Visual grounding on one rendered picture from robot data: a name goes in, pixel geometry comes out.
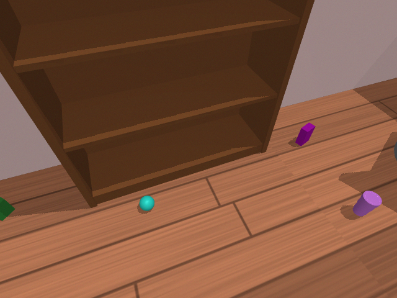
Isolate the bookshelf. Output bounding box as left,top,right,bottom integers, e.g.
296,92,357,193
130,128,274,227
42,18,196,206
0,0,314,208

